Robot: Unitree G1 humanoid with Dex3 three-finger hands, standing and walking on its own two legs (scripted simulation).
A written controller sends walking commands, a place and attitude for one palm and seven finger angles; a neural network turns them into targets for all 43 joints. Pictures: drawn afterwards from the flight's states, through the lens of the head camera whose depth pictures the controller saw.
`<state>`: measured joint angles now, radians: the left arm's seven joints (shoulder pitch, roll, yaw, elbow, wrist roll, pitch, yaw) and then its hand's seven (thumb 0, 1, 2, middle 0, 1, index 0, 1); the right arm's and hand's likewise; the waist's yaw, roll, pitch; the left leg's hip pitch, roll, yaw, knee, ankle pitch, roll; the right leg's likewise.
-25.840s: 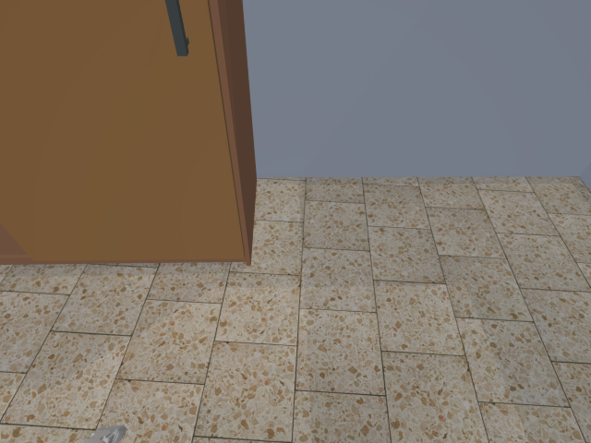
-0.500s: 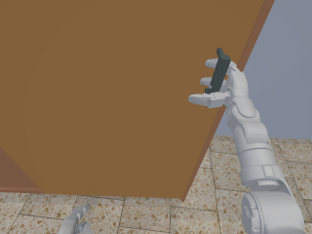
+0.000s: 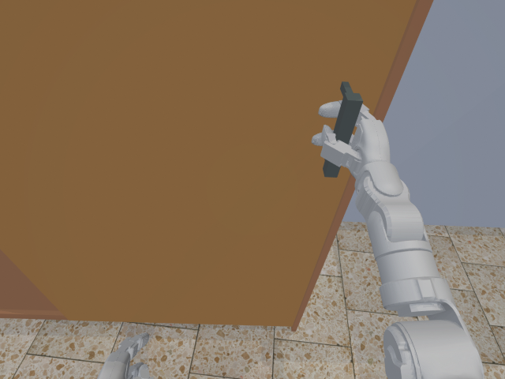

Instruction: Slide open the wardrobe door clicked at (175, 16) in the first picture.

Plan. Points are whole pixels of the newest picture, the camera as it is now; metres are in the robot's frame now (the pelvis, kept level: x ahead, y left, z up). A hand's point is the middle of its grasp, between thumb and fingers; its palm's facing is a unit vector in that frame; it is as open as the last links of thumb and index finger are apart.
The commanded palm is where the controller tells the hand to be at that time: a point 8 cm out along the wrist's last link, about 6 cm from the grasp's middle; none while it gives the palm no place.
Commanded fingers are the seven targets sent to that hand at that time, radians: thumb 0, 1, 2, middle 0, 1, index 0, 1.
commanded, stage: grip the handle and tug to test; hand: right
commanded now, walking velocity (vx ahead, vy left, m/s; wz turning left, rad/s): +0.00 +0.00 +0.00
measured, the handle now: (337, 131) +0.46 -0.09 +0.20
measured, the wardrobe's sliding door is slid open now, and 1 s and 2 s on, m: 0.00 0.00 0.05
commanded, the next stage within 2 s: tug the door sideways, standing still in 0.68 s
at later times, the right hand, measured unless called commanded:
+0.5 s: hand (326, 146) +0.41 -0.06 +0.20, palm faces -0.05 +1.00 +0.00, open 5.4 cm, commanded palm +0.37 -0.12 +0.20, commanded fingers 0.00 -0.90 -0.90 0.45 1.40 0.45 1.40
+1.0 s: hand (327, 149) +0.40 -0.07 +0.20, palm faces -0.02 +1.00 -0.03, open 5.7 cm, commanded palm +0.38 -0.10 +0.20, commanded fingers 0.00 -0.90 -0.90 0.45 1.40 0.45 1.40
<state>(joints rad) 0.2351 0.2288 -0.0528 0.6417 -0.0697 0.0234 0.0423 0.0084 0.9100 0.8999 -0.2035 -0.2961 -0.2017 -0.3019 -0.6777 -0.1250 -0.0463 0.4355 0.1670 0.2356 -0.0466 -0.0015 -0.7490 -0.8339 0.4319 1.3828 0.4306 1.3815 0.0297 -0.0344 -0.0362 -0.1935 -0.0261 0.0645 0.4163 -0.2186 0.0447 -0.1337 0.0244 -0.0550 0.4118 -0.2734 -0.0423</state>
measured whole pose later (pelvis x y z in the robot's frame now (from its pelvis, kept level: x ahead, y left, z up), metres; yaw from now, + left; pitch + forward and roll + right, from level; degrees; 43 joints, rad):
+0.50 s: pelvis +0.00 +0.01 +0.00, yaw +1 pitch +0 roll +0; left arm 0.24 0.23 -0.05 0.62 -0.07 0.05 0.03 0.01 0.91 0.90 -0.20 -0.30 -0.20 -0.30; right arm -0.60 -0.14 -0.08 0.35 0.17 0.25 -0.06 0.00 -0.78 -0.81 0.41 1.40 0.37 1.40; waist 0.05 -0.04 -0.04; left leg -0.18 -0.04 0.05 0.40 -0.21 0.06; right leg -0.11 0.01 -0.07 0.39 -0.27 -0.03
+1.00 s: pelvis +0.03 +0.02 +0.00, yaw -2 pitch +1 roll +0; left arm 0.15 0.26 -0.03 0.60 -0.06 0.08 0.02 0.01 0.91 0.90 -0.20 -0.30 -0.20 -0.30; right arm -0.51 -0.09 0.00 0.09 0.15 0.38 -0.08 0.00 -0.74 -0.82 0.39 1.40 0.33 1.40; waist -0.01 -0.05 -0.04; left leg -0.17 -0.03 0.10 0.43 -0.27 0.06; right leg -0.12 0.02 0.00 0.43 -0.31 -0.02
